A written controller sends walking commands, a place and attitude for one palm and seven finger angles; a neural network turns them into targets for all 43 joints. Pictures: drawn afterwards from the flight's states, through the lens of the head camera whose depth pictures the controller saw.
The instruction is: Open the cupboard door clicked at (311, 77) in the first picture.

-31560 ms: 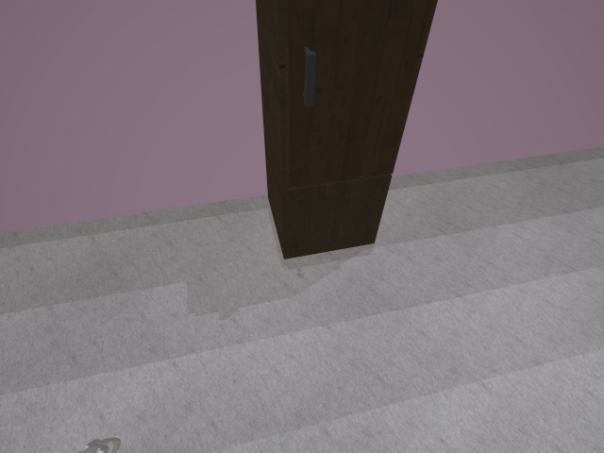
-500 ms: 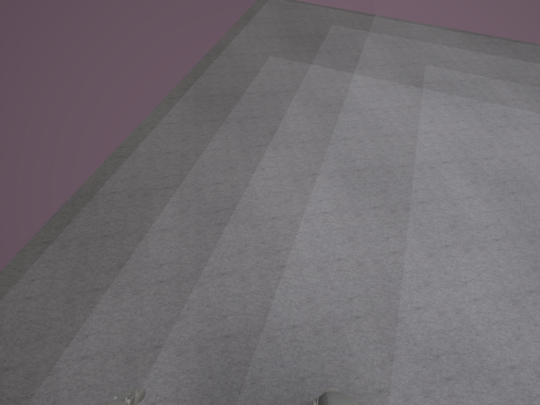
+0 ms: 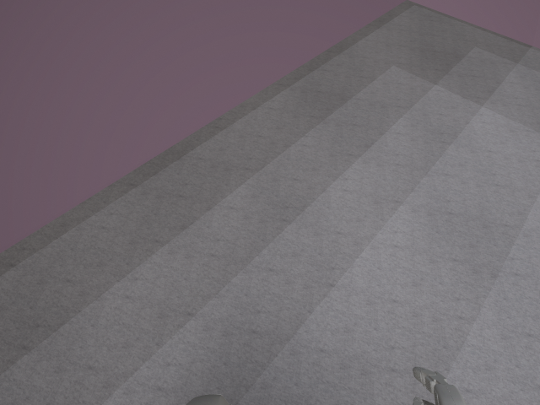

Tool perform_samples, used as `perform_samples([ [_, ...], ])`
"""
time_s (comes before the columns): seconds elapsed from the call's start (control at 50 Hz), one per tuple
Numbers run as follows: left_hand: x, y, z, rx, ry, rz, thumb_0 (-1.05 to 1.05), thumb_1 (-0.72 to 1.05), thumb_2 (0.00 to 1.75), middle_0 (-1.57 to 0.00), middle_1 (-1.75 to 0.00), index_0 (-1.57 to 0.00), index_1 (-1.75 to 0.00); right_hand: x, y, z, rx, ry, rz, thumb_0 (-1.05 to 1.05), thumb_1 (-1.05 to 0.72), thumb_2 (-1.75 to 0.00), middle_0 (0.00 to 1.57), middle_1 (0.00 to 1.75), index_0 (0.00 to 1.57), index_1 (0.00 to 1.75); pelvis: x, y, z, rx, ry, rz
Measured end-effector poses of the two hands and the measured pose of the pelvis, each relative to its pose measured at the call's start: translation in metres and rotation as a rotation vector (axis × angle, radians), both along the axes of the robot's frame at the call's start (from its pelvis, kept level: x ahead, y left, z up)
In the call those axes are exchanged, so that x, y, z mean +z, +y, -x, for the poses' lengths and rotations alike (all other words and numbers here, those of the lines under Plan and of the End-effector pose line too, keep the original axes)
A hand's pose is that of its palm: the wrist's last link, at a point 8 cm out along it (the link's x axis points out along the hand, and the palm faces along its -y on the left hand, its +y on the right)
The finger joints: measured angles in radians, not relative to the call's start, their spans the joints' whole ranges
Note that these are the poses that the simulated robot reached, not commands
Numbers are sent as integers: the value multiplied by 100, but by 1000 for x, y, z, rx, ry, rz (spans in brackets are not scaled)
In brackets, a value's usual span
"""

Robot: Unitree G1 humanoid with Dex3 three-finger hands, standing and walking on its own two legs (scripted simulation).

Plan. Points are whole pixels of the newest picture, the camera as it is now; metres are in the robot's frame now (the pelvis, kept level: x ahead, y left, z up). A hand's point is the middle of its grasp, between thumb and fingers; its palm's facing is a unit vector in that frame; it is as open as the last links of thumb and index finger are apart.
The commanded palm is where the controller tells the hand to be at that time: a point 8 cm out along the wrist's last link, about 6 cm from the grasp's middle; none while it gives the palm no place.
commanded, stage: turn to face it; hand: left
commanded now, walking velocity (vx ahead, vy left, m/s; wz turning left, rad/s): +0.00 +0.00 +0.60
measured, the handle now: out of the picture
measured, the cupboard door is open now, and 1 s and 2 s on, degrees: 40 40 40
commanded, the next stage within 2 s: none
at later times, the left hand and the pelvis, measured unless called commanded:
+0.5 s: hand out of the picture +0.04 +0.16 -0.13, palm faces +0.29 -0.91 -0.30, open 7.4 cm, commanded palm none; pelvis +0.01 -0.07 +0.01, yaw +18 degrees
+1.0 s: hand out of the picture -0.05 +0.17 -0.16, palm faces +0.60 -0.76 -0.23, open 7.4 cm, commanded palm none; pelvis +0.01 -0.05 +0.02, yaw +35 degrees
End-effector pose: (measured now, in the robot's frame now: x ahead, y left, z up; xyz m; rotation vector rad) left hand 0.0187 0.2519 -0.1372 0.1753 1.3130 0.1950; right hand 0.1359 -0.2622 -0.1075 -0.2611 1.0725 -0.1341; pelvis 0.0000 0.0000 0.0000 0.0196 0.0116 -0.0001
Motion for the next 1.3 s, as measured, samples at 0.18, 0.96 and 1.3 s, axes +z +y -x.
perform_samples([
  [0.18, 10, 20, 0, 106, -43, -33, 1, 91, 90, -19, -30, -19, -30, 7, 17, -7, 101, 31, 14, 0, -91, -90, 20, 30, 20, 30, 9, -5, 1, 104, -9, 28],
  [0.96, 5, -48, 113, 590, -51, -11, 1, 91, 90, -19, -30, -20, -30, 14, 60, -101, 565, 51, 50, 0, -91, -90, 20, 30, 20, 30, 13, -51, -7, 600, -3, 43],
  [1.3, 37, -85, 72, 676, -161, -141, 0, 91, 90, -20, -30, -20, -30, -28, 15, -120, 635, 242, 27, 0, -91, -90, 20, 30, 20, 30, 8, -93, -46, 795, 18, 8],
])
